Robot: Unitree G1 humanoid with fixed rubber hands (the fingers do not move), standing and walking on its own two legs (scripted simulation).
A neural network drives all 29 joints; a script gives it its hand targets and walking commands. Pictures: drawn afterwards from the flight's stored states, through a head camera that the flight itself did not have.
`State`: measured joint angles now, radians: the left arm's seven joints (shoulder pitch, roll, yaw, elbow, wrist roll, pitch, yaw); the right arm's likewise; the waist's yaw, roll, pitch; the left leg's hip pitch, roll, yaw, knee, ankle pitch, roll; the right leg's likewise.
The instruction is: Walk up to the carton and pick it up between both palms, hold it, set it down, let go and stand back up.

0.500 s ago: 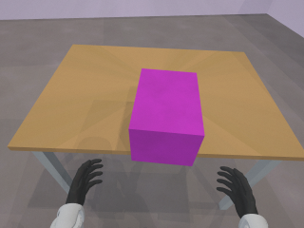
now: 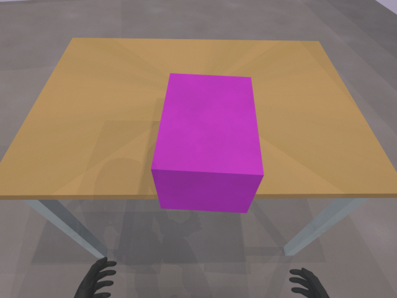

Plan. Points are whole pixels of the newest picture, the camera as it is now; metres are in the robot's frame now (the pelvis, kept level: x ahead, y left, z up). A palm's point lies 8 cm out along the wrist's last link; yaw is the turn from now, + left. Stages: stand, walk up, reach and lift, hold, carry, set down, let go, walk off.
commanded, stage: let go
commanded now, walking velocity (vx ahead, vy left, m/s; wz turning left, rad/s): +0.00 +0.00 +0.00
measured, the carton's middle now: (207, 141) +0.45 -0.01 +0.04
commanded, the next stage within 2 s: stand in 0.34 s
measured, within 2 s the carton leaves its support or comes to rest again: neither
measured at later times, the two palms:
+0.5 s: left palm out of the picture +0.09 +0.23 -0.10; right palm out of the picture +0.14 -0.25 -0.11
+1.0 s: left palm out of the picture -0.05 +0.21 -0.14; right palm out of the picture -0.09 -0.20 -0.14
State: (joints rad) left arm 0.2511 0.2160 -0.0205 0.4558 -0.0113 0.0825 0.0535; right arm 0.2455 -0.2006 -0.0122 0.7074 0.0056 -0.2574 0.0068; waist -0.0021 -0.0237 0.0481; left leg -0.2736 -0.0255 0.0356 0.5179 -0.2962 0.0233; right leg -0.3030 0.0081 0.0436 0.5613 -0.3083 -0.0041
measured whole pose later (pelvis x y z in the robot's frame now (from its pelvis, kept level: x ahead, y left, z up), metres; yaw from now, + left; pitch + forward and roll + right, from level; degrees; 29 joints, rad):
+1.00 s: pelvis -0.01 +0.01 +0.00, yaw -1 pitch -1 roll +0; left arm 0.47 0.13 -0.02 1.02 0.02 0.00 0.02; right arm 0.46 -0.13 -0.01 1.14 -0.03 0.01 -0.02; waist 0.00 -0.01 -0.08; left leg -0.19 0.00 0.04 0.50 -0.28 0.03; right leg -0.20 0.03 0.06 0.48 -0.25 0.00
